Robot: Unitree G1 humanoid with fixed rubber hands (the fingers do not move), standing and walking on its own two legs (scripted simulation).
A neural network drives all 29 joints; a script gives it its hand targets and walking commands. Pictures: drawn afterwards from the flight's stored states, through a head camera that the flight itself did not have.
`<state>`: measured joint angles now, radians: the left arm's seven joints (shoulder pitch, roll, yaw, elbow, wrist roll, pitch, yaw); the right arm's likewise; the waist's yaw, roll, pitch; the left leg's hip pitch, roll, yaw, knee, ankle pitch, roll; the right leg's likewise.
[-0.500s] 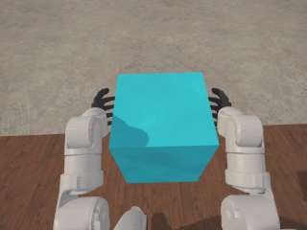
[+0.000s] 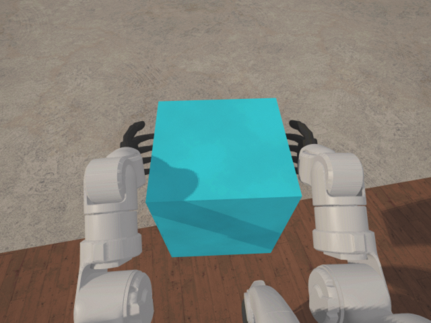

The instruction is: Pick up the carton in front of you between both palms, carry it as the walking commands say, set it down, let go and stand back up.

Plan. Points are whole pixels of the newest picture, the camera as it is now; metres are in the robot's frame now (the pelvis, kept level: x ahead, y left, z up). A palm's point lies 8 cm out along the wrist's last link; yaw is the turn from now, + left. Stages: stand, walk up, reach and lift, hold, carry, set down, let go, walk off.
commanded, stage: carry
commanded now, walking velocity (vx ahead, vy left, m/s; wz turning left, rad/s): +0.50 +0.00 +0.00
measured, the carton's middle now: (219, 184) +0.36 -0.02 +0.03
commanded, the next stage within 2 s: none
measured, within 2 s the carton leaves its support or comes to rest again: neither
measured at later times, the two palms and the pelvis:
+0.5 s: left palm (141, 93) +0.63 +0.15 +0.05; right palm (258, 84) +0.65 -0.15 +0.04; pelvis +0.28 -0.03 -0.05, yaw +1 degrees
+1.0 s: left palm (146, 43) +0.93 +0.16 +0.00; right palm (237, 43) +0.91 -0.14 +0.00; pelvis +0.56 +0.03 -0.09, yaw -1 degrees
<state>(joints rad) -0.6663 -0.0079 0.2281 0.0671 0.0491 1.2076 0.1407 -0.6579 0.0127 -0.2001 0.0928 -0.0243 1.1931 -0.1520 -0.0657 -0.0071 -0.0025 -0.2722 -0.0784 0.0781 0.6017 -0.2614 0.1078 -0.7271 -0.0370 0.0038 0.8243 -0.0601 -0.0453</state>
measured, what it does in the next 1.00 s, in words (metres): goes down: right foot 0.05 m lower, then left foot 0.05 m lower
